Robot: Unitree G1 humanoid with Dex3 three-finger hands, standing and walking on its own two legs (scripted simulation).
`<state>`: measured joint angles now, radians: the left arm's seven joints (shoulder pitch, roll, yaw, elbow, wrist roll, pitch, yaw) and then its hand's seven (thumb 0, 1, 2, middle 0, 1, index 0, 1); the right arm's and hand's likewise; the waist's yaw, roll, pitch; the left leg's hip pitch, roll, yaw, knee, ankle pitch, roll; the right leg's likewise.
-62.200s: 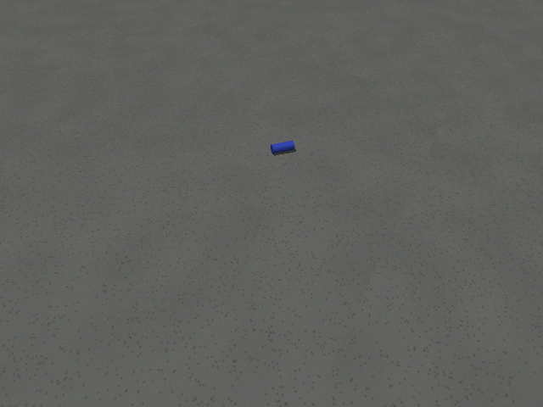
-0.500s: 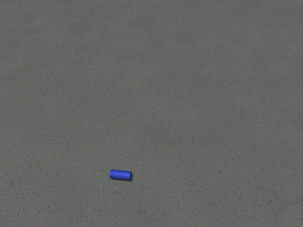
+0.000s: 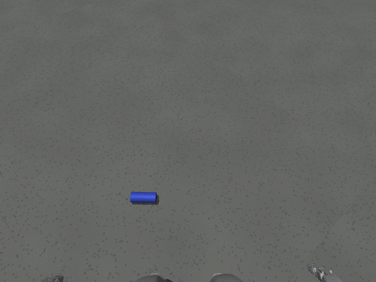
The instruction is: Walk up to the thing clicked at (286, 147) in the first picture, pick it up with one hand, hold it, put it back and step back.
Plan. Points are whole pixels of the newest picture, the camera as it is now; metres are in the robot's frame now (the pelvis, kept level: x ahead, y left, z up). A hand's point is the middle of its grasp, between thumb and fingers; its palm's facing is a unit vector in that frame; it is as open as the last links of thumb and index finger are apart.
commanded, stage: step back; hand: left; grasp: from above
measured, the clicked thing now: (143, 197) +0.56 +0.21 -0.73
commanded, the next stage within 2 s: none
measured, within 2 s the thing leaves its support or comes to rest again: neither
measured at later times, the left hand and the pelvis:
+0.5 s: hand out of the picture +0.00 +0.26 -0.15, palm faces +0.04 -0.93 -0.36, open 7.4 cm; pelvis -0.13 +0.00 +0.00, yaw +3 degrees
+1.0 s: hand out of the picture -0.19 +0.22 -0.13, palm faces +0.00 -0.91 -0.42, open 7.4 cm; pelvis -0.27 -0.04 +0.01, yaw +0 degrees
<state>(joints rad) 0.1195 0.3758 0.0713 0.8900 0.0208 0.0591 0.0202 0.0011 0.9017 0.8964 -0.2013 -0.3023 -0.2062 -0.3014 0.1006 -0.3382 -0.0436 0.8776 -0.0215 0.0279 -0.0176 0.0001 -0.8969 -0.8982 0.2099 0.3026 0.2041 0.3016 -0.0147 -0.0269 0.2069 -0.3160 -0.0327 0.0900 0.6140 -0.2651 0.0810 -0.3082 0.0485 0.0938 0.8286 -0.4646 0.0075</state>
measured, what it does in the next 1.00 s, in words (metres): walks backwards: right foot, then left foot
